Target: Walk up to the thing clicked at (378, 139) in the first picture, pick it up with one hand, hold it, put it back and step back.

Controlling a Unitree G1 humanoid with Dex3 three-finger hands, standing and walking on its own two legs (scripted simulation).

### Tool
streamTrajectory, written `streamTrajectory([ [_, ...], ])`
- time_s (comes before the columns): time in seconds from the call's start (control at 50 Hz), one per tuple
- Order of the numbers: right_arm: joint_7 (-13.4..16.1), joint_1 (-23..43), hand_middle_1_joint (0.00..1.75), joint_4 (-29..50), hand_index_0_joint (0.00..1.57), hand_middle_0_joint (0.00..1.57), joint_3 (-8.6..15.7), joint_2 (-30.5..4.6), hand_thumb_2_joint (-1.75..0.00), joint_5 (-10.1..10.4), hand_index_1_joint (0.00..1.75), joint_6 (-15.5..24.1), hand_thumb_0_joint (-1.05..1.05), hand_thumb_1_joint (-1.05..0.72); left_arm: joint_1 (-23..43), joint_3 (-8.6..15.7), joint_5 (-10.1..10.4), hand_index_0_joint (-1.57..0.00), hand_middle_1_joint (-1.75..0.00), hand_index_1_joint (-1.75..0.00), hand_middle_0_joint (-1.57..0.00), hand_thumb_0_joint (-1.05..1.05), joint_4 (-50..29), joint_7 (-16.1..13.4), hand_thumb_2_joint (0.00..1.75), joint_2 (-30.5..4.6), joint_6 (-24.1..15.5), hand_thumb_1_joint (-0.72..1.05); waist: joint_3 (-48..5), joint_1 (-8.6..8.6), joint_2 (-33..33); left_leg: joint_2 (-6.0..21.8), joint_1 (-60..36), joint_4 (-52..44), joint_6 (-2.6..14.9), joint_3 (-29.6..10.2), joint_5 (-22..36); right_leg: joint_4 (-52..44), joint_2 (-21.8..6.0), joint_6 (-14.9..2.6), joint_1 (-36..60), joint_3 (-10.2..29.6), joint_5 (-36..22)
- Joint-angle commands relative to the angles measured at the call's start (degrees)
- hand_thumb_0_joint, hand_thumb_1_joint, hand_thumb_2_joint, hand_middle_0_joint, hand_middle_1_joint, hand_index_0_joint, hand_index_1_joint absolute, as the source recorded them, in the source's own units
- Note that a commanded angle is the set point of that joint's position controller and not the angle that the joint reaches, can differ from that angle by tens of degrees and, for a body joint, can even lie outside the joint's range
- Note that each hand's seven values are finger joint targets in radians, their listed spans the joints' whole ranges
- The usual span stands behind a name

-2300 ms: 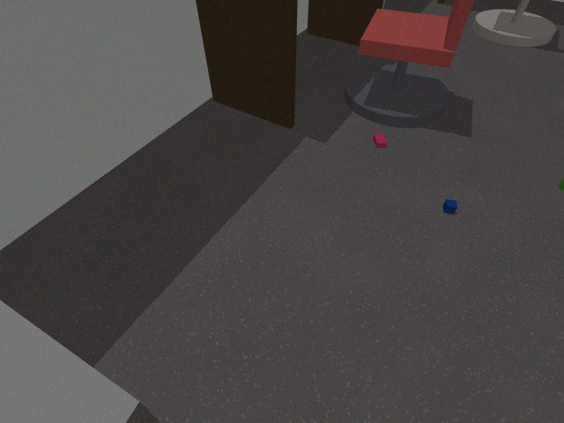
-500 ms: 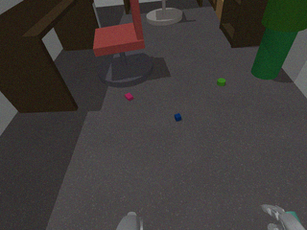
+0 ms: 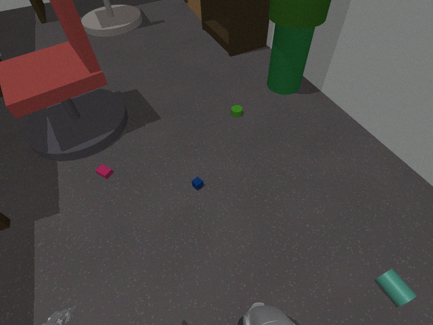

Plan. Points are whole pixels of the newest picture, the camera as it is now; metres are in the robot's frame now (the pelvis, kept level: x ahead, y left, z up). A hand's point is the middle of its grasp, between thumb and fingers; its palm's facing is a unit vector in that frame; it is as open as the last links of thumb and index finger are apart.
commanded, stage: walk up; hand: left
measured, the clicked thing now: (104, 171) +1.11 +0.56 -0.75
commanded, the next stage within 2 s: none
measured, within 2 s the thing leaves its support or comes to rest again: neither
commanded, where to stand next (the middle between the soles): +0.68 +0.57 m, yaw -34 degrees
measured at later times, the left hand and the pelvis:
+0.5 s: hand out of the picture +0.25 +0.49 -0.15, palm faces -0.20 -0.79 -0.58, open 7.4 cm; pelvis +0.19 +0.17 -0.03, yaw -11 degrees
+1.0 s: hand out of the picture +0.51 +0.55 -0.12, palm faces -0.27 -0.75 -0.60, open 7.4 cm; pelvis +0.32 +0.29 -0.03, yaw -21 degrees
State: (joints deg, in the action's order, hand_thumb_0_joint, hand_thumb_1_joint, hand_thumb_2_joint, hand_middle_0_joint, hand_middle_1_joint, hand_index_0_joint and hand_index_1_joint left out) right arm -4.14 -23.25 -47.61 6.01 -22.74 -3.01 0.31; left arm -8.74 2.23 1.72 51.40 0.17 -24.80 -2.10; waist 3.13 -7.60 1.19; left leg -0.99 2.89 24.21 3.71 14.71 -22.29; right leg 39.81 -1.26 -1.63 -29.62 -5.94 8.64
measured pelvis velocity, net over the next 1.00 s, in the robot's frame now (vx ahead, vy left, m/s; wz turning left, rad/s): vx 0.32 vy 0.29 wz -0.36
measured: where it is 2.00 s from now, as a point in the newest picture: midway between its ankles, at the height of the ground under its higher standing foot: (82, 259)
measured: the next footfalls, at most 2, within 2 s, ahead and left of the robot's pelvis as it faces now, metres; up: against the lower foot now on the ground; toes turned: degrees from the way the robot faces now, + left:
right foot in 0.04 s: +0.16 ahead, -0.07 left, +0.00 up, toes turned -8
left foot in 0.48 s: +0.35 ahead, +0.32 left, +0.00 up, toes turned -7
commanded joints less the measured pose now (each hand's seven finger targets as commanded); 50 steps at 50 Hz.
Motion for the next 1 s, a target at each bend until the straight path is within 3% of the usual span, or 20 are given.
streamTrajectory([
  [0.0, 1.11, 8.71, 0.30, 10.31, 0.20, 0.20, 3.66, -11.78, -0.90, 0.15, 0.30, 1.17, 0.00, -0.90, -10.84, 4.19, -0.21, -0.20, -0.30, -0.30, -0.20, 0.00, -0.93, -1.93, 0.90, -9.80, -1.18, 0.90, -7.88, 8.96, 2.51, 10.83, 9.97, 13.35, -4.03, -4.68, 39.50, -10.30, 1.88, -2.49, 25.07, -2.43, -4.22],
  [0.02, 1.11, 7.81, 0.30, 11.24, 0.20, 0.20, 2.85, -10.04, -0.90, 0.23, 0.30, 1.08, 0.00, -0.90, -18.82, 5.89, -0.79, -0.20, -0.30, -0.30, -0.20, 0.00, 0.72, -2.80, 0.90, -12.97, -1.46, 0.90, -12.28, 13.05, -2.41, 8.05, 18.61, 25.74, -6.39, -4.31, 32.50, -13.23, -1.04, -4.98, 38.54, 2.55, -1.21],
  [0.04, 1.18, 3.66, 0.30, 11.20, 0.20, 0.20, 1.75, -7.22, -0.90, 0.22, 0.30, 0.85, 0.00, -0.90, -22.18, 7.21, -1.23, -0.20, -0.30, -0.30, -0.20, 0.00, 0.12, -3.89, 0.90, -16.62, -1.70, 0.90, -14.53, 13.54, -12.38, 3.19, 34.30, 38.42, -7.70, -8.54, -5.93, -15.10, -15.71, -10.83, 48.78, 26.71, 4.63],
  [0.08, 1.62, 2.60, 0.30, 11.25, 0.20, 0.20, 3.24, -14.59, -0.90, 0.13, 0.30, -0.37, 0.00, -0.90, -16.20, 7.68, -0.73, -0.20, -0.30, -0.30, -0.20, 0.00, -3.47, -5.43, 0.90, -19.95, -1.74, 0.90, -13.12, 11.93, -2.98, 4.73, 44.64, 53.19, -8.77, -24.25, -10.54, -19.95, -27.35, -19.80, 44.22, 51.62, 18.40],
  [0.2, 0.07, 5.27, 0.30, 9.29, 0.20, 0.20, 2.47, -11.66, -0.90, 0.29, 0.30, -1.13, 0.00, -0.90, -8.22, 6.06, -0.99, -0.20, -0.30, -0.30, -0.20, 0.00, -5.78, -4.85, 0.90, -13.82, -4.84, 0.90, -0.72, 4.67, -2.03, 8.36, 31.92, 42.40, -5.01, -21.71, 4.49, -18.21, -11.50, -10.13, 16.04, 18.23, -9.98],
  [0.36, -3.24, 15.15, 0.30, 12.66, 0.20, 0.20, 3.65, -11.94, -0.90, -0.34, 0.30, -2.32, 0.00, -0.90, -10.67, 7.01, -3.50, -0.20, -0.30, -0.30, -0.20, 0.00, -5.94, -5.15, 0.90, -19.44, -6.13, 0.90, -0.04, 6.17, -10.69, 11.42, 24.14, 26.53, -4.52, -17.37, 12.49, -16.93, -9.08, -8.71, 3.85, 15.69, 7.40],
  [0.4, -3.35, 14.26, 0.30, 12.27, 0.20, 0.20, 4.55, -12.87, -0.90, -0.21, 0.30, -1.96, 0.00, -0.90, -8.64, 7.06, -3.67, -0.20, -0.30, -0.30, -0.20, 0.00, -6.29, -5.35, 0.90, -20.47, -5.74, 0.90, -2.16, 4.42, -10.83, 9.97, 16.84, 22.29, -3.72, -16.01, 9.64, -13.17, -9.61, -8.46, 0.93, 15.58, 5.89],
  [0.44, -2.91, 5.73, 0.30, 9.71, 0.20, 0.20, 5.72, -13.49, -0.90, -0.64, 0.30, -1.91, 0.00, -0.90, -5.24, 6.66, -3.56, -0.20, -0.30, -0.30, -0.20, 0.00, -6.67, -5.68, 0.90, -19.59, -5.00, 0.90, -5.38, -1.51, -8.75, 7.00, 4.76, 16.28, -2.87, -12.62, 6.11, -3.75, -9.82, -6.69, -4.43, 13.94, 1.94],
  [0.46, -2.48, -0.39, 0.30, 7.14, 0.20, 0.20, 6.90, -15.64, -0.90, -1.09, 0.30, -1.62, 0.00, -0.90, -8.09, 5.43, -3.95, -0.20, -0.30, -0.30, -0.20, 0.00, -6.35, -5.89, 0.90, -15.28, -4.52, 0.90, -8.37, -3.66, 1.65, 5.14, -3.13, 12.55, -2.28, -14.18, 2.15, 10.96, -5.56, -4.50, -7.23, 10.67, 3.39],
  [0.48, -1.71, -3.05, 0.30, 6.89, 0.20, 0.20, 7.63, -19.09, -0.90, -1.83, 0.30, -1.19, 0.00, -0.90, -12.89, 3.30, -3.62, -0.20, -0.30, -0.30, -0.20, 0.00, -5.90, -6.27, 0.90, -9.10, -4.27, 0.90, -8.00, -4.50, 17.68, 12.25, -4.78, 2.51, -1.66, -25.18, -5.98, 24.80, 2.23, -1.77, -13.81, 7.81, 19.45],
  [0.5, -0.92, 2.74, 0.30, 8.70, 0.20, 0.20, 7.43, -21.73, -0.90, -0.96, 0.30, -0.64, 0.00, -0.90, -16.55, 2.52, -2.77, -0.20, -0.30, -0.30, -0.20, 0.00, -5.51, -6.74, 0.90, -8.11, -3.89, 0.90, -6.92, -0.05, 22.24, 23.11, -3.91, -5.06, 0.26, -40.47, -6.10, 31.73, 5.36, -0.70, -20.78, 6.26, 24.58],
  [0.52, -0.53, 6.61, 0.30, 9.22, 0.20, 0.20, 8.01, -24.68, -0.90, 0.71, 0.30, -0.85, 0.00, -0.90, -16.72, 3.26, -2.23, -0.20, -0.30, -0.30, -0.20, 0.00, -3.85, -7.62, 0.90, -11.39, -3.61, 0.90, -8.03, 1.10, 22.05, 25.31, -2.52, -8.91, 5.67, -47.93, -13.71, 37.05, 0.95, -2.83, -20.20, 9.01, 22.50],
  [0.62, 0.13, 12.90, 0.30, 10.64, 0.20, 0.20, 4.44, -14.99, -0.90, 0.34, 0.30, -0.50, 0.00, -0.90, -17.63, 4.51, -0.96, -0.20, -0.30, -0.30, -0.20, 0.00, 1.13, -5.85, 0.90, -15.27, -3.79, 0.90, -1.71, 4.92, 13.18, 15.95, 9.54, -0.98, 6.60, -23.66, 6.21, 26.02, -3.23, -0.73, -8.94, 5.89, 12.89],
  [0.72, 0.25, 10.68, 0.30, 11.71, 0.20, 0.20, 3.51, -13.31, -0.90, -1.22, 0.30, -0.99, 0.00, -0.90, -15.38, 4.15, -0.92, -0.20, -0.30, -0.30, -0.20, 0.00, -0.93, -5.58, 0.90, -11.36, -3.88, 0.90, -3.72, 3.92, 10.70, 17.81, 8.33, 2.35, 10.61, -18.65, 25.44, 9.07, -2.36, 0.17, 0.15, 0.94, 11.65],
  [0.78, -0.14, 17.42, 0.30, 13.98, 0.20, 0.20, 2.50, -12.16, -0.90, -0.65, 0.30, -2.14, 0.00, -0.90, -23.87, 5.36, -1.20, -0.20, -0.30, -0.30, -0.20, 0.00, 1.38, -6.14, 0.90, -11.52, -4.05, 0.90, -6.16, 10.65, 3.68, 14.13, 20.63, 11.69, 6.44, -13.15, 16.59, -6.97, -0.97, -1.01, 22.21, 0.75, -5.46],
  [0.8, -0.31, 16.89, 0.30, 14.44, 0.20, 0.20, 1.57, -9.95, -0.90, -0.06, 0.30, -2.18, 0.00, -0.90, -28.87, 7.11, -1.84, -0.20, -0.30, -0.30, -0.20, 0.00, 2.53, -6.95, 0.90, -15.20, -4.19, 0.90, -8.60, 13.62, -3.56, 11.11, 27.53, 22.25, 3.26, -10.65, 13.57, -8.47, -3.19, -0.73, 32.04, 6.31, -4.57],
  [0.82, -0.21, 12.44, 0.30, 13.75, 0.20, 0.20, 0.75, -7.27, -0.90, 0.05, 0.30, -2.53, 0.00, -0.90, -29.36, 8.27, -2.54, -0.20, -0.30, -0.30, -0.20, 0.00, 1.37, -7.82, 0.90, -18.77, -4.10, 0.90, -8.17, 13.45, -12.92, 4.65, 37.53, 32.81, -0.59, -10.06, -6.53, -15.24, -11.43, -3.37, 37.59, 22.53, 3.03],
  [0.84, 0.08, 8.05, 0.30, 12.61, 0.20, 0.20, 1.11, -9.62, -0.90, -0.21, 0.30, -3.81, 0.00, -0.90, -24.32, 8.21, -2.90, -0.20, -0.30, -0.30, -0.20, 0.00, -2.10, -8.22, 0.90, -20.96, -3.87, 0.90, -8.32, 10.37, -9.34, 4.08, 40.41, 42.10, -3.53, -15.90, -9.30, -20.11, -21.83, -7.28, 33.07, 39.40, 15.05],
  [0.88, 0.66, 7.37, 0.30, 10.93, 0.20, 0.20, 3.52, -15.36, -0.90, -1.07, 0.30, -5.28, 0.00, -0.90, -15.14, 7.50, -2.00, -0.20, -0.30, -0.30, -0.20, 0.00, -5.37, -8.51, 0.90, -20.28, -3.58, 0.90, -2.63, 8.12, -2.76, 7.31, 40.02, 49.95, -5.25, -20.92, -10.81, -23.29, -25.74, -15.71, 19.94, 44.37, 29.85],
  [0.98, -0.45, 5.32, 0.30, 7.88, 0.20, 0.20, 3.91, -16.17, -0.90, -0.77, 0.30, -5.47, 0.00, -0.90, -9.96, 7.28, -2.92, -0.20, -0.30, -0.30, -0.20, 0.00, -6.61, -7.55, 0.90, -18.28, -4.59, 0.90, 0.82, 5.39, -4.56, 9.47, 32.55, 49.70, -4.38, -21.17, -0.62, -17.94, -15.62, -10.82, 5.09, 24.30, 23.71],
])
